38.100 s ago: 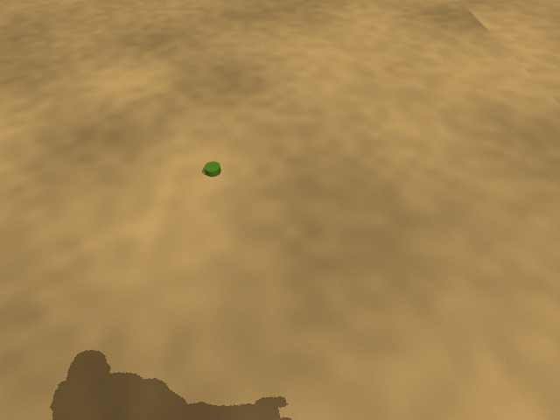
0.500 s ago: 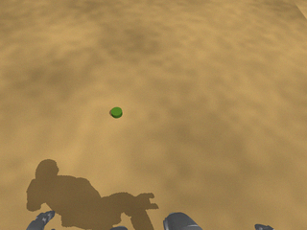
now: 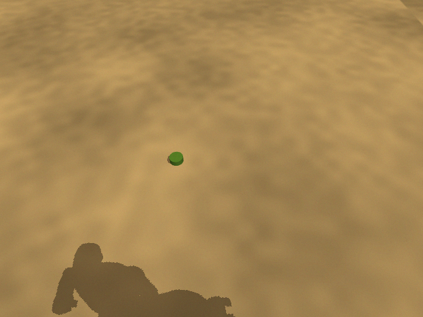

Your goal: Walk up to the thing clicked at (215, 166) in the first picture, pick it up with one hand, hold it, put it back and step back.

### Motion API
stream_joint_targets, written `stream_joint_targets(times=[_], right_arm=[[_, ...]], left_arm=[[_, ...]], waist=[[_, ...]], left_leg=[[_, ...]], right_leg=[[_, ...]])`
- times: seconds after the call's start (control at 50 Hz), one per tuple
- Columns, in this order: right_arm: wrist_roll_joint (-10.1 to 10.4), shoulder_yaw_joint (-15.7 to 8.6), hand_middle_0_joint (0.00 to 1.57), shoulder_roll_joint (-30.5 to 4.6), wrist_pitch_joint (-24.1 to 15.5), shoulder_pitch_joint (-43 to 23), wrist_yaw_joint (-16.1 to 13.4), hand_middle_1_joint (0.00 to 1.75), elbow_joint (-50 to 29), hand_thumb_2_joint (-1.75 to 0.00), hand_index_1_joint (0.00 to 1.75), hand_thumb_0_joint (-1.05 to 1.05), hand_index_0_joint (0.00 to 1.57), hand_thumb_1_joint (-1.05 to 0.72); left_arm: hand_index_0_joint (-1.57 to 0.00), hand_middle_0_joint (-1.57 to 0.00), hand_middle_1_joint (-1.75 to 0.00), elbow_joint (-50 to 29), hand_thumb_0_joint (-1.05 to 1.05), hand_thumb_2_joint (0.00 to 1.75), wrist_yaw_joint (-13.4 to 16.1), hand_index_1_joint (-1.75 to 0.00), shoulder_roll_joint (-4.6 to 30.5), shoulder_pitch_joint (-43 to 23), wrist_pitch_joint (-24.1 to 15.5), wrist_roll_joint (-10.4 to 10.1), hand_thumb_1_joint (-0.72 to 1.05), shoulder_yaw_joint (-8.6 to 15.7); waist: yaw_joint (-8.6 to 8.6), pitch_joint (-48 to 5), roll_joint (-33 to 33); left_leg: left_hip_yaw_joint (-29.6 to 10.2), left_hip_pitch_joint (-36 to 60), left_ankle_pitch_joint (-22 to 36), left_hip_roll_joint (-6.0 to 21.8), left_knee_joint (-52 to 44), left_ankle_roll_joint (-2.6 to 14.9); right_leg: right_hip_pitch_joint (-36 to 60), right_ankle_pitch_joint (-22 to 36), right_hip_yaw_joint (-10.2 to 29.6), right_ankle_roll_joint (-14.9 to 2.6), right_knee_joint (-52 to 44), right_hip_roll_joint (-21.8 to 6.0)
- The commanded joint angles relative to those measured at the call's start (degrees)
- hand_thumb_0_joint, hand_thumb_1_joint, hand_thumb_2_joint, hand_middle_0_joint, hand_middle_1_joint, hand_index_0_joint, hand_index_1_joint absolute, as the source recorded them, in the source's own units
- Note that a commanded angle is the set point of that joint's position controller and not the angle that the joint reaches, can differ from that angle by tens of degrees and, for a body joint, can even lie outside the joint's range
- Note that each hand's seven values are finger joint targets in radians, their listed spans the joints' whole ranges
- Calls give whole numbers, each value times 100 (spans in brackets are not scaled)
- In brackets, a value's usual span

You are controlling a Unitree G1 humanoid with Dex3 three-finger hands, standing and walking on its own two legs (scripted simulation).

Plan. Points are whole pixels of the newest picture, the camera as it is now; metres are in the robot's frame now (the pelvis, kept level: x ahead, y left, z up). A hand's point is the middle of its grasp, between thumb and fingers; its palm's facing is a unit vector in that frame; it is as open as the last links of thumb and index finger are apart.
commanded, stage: step back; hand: left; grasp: from above
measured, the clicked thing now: (176, 158) +1.09 +0.25 -0.74
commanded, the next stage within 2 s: stand in 0.76 s
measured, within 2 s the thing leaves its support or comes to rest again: neither
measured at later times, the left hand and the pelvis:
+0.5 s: hand out of the picture +0.11 +0.24 -0.13, palm faces +0.07 -0.92 -0.38, open 7.4 cm; pelvis +0.04 -0.03 +0.01, yaw +3 degrees
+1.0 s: hand out of the picture +0.12 +0.26 -0.14, palm faces +0.04 -0.94 -0.34, open 7.4 cm; pelvis +0.06 +0.00 +0.02, yaw +2 degrees
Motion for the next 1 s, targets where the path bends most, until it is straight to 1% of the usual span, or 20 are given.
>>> stream_joint_targets(times=[0.0,0.06,0.12,0.2,0.22,0.24,0.26,0.28,0.34,0.46,0.52,0.54,0.56,0.58,0.6,0.68,0.72,0.8,0.92,0.98], right_arm=[[44,-548,20,-2074,-294,-56,-67,30,-557,-90,30,0,20,-90],[18,-376,20,-1541,-358,-181,-83,30,-599,-90,30,0,20,-90],[51,-408,20,-1643,-326,-103,-65,30,-572,-90,30,0,20,-90],[151,-179,20,-1117,-132,-435,-79,30,-708,-90,30,0,20,-90],[187,-73,20,-787,-119,-309,-99,30,-749,-90,30,0,20,-90],[195,6,20,-596,-108,-193,-131,30,-822,-90,30,0,20,-90],[133,-141,20,-1069,-37,-24,-207,30,-626,-90,30,0,20,-90],[121,-231,20,-1318,-33,68,-218,30,-531,-90,30,0,20,-90],[168,-156,20,-1168,-71,143,-166,30,-274,-90,30,0,20,-90],[117,-125,20,-1000,-52,33,-118,30,-177,-90,30,0,20,-90],[92,-157,20,-992,-79,-34,-150,30,-95,-90,30,0,20,-90],[79,-180,20,-1066,-99,-33,-177,30,-72,-90,30,0,20,-90],[51,-238,20,-1333,-122,-125,-196,30,-113,-90,30,0,20,-90],[65,-242,20,-1521,-138,-509,-200,30,-207,-90,30,0,20,-90],[118,-226,20,-1693,-121,-816,-174,30,-243,-90,30,0,20,-90],[124,-85,20,-1287,-105,-1141,-169,30,-168,-90,30,0,20,-90],[140,-67,20,-1202,-81,-1178,-163,30,-81,-90,30,0,20,-90],[176,2,20,-1264,-225,-1369,-104,30,81,-90,30,0,20,-90],[222,52,20,-1095,-257,-1271,-88,30,265,-90,30,0,20,-90],[227,50,20,-1078,-235,-1323,-88,30,323,-90,30,0,20,-90]], left_arm=[[-20,-20,-30,-530,0,90,19,-30,1380,-641,-200,-64,90,249],[-20,-20,-30,-395,0,90,-79,-30,1117,-302,-236,-104,90,215],[-20,-20,-30,-421,0,90,-106,-30,974,-423,-269,-95,90,210],[-20,-20,-30,6,0,90,15,-30,931,312,-342,-86,90,271],[-20,-20,-30,29,0,90,67,-30,1158,482,-375,-27,90,331],[-20,-20,-30,-84,0,90,99,-30,1630,500,-424,38,90,413],[-20,-20,-30,-208,0,90,88,-30,1792,11,-397,5,90,436],[-20,-20,-30,-304,0,90,73,-30,1777,-233,-385,3,90,420],[-20,-20,-30,-292,0,90,100,-30,1318,-438,-467,-72,90,268],[-20,-20,-30,-265,0,90,110,-30,1272,-720,-420,-87,90,210],[-20,-20,-30,-234,0,90,121,-30,1240,-738,-307,-168,90,128],[-20,-20,-30,-258,0,90,124,-30,1107,-738,-279,-184,90,89],[-20,-20,-30,-291,0,90,125,-30,980,-670,-262,-207,90,44],[-20,-20,-30,-241,0,90,122,-30,863,-658,-216,-268,90,10],[-20,-20,-30,-97,0,90,140,-30,932,-615,-172,-304,90,39],[-20,-20,-30,132,0,90,114,-30,1029,-519,-249,-217,90,11],[-20,-20,-30,251,0,90,111,-30,1061,-533,-251,-219,90,-2],[-20,-20,-30,496,0,90,16,-30,759,-696,-217,-220,90,-226],[-20,-20,-30,710,0,90,21,-30,921,-873,-317,-211,90,-256],[-20,-20,-30,786,0,90,38,-30,904,-904,-325,-205,90,-279]], waist=[[-324,208,660],[-205,80,846],[-314,-84,1229],[176,-372,753],[236,-554,-46],[228,-602,-971],[114,-454,-457],[28,-85,-466],[-127,-115,-231],[-142,-414,-689],[-255,-595,-580],[-282,-677,-402],[-206,-859,180],[-87,-870,611],[-37,-763,931],[17,-794,849],[-21,-749,813],[-60,-627,910],[-194,-773,235],[-221,-776,193]], left_leg=[[-3354,8,-2345,2396,-2083,1556],[-1832,407,-694,1511,-1650,1024],[-1612,69,94,1580,-1397,1050],[-700,-1307,62,942,-7,521],[-520,-1763,-478,533,862,331],[-457,-2310,-1417,-153,1873,124],[-718,-1816,-1667,196,2327,93],[-698,-1614,-1628,362,2458,78],[-865,-1532,-907,431,2165,74],[-38,-542,-595,475,720,-26],[200,58,674,341,-369,37],[-70,226,1241,503,-514,117],[-743,301,1991,1057,-518,322],[-1419,-69,1689,1586,-796,683],[-1521,-665,1239,1801,-863,1004],[-821,-573,1459,1272,-608,480],[-779,-582,967,1160,-671,362],[-1013,-207,736,1302,-1410,230],[-595,631,2027,1151,-1305,141],[-512,725,1862,1133,-1386,136]], right_leg=[[-1403,-742,114,-109,1223,42],[-1319,-192,-94,-95,620,82],[-500,-87,-341,-55,-148,229],[1688,1017,-573,-70,-1653,583],[2059,599,432,-187,-2012,-71],[1939,-405,2478,-641,-2855,-1369],[990,-1548,2935,-1085,-3067,-1927],[397,-1721,3010,-1322,-3060,-1928],[661,433,1436,-893,-2585,-1150],[317,2119,508,-883,-2012,-1058],[258,2782,215,-587,-1268,-755],[215,2746,155,-417,-1042,-650],[127,2344,-27,-238,-716,-379],[148,1071,-261,-80,-499,86],[623,45,-411,-79,-413,328],[966,1326,-132,-172,-1115,23],[936,1375,34,-203,-1253,-74],[990,1115,-4,-90,-1836,-62],[1111,2170,85,-85,-2279,-281],[1106,2102,68,-51,-2446,-296]])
